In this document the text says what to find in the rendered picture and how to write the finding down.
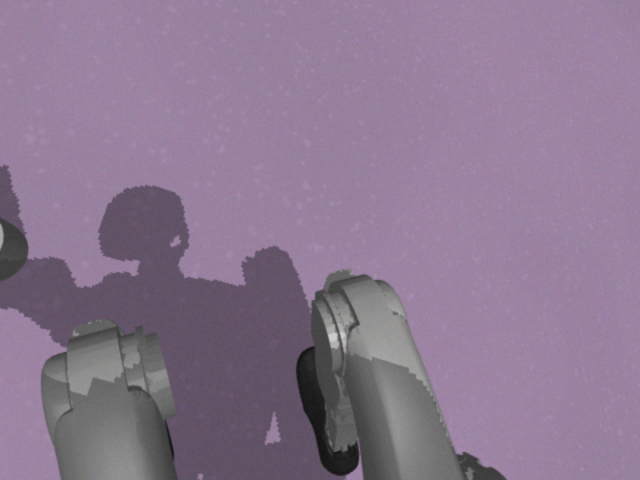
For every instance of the right robot hand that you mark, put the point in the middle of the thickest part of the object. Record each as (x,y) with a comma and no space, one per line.
(472,469)

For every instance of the can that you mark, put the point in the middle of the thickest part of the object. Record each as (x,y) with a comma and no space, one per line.
(13,249)

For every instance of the right robot foot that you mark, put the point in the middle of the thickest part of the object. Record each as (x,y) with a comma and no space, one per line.
(338,463)

